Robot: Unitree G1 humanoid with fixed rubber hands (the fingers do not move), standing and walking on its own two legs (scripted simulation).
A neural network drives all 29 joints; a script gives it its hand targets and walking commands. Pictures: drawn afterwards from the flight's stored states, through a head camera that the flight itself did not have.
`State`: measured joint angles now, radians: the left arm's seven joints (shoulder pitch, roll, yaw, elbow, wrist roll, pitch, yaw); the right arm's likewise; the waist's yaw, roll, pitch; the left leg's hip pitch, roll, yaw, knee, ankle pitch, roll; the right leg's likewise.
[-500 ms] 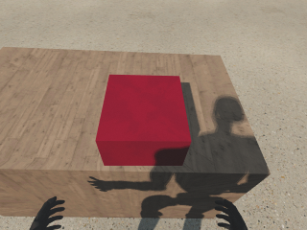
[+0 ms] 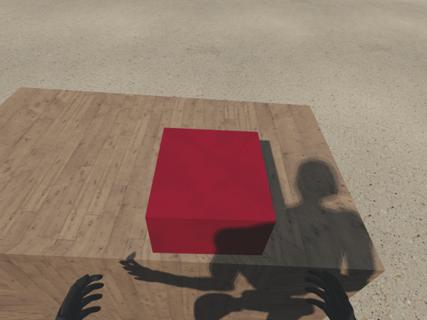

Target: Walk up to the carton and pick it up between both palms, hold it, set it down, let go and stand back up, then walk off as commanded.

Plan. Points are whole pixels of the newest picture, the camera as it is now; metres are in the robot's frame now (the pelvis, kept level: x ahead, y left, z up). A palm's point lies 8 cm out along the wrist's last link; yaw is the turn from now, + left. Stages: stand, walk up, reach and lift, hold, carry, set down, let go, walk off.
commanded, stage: reach and lift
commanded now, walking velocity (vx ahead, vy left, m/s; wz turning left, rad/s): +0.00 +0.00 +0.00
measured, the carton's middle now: (209, 187) +0.47 +0.04 -0.04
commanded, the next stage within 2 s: none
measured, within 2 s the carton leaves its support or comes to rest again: neither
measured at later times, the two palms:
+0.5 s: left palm (86, 290) +0.19 +0.24 -0.02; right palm (337, 304) +0.20 -0.21 -0.02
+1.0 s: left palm (92, 246) +0.26 +0.25 +0.01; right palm (324, 249) +0.28 -0.19 +0.01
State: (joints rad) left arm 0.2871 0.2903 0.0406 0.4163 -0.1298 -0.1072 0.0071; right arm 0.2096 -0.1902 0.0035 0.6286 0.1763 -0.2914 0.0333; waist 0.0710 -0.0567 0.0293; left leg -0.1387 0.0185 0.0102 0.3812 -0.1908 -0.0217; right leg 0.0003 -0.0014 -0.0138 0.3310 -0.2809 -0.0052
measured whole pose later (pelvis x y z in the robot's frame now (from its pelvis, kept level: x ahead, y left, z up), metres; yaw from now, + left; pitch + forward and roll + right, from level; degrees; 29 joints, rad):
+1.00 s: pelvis +0.00 -0.01 +0.00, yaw -2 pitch +1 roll +0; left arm -0.08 0.30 0.06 0.53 -0.24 -0.15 -0.03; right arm -0.14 -0.23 0.14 0.62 0.35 -0.25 -0.03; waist 0.07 -0.04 -0.02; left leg -0.23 0.04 0.04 0.39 -0.19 -0.03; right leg -0.12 0.01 0.01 0.40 -0.29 -0.02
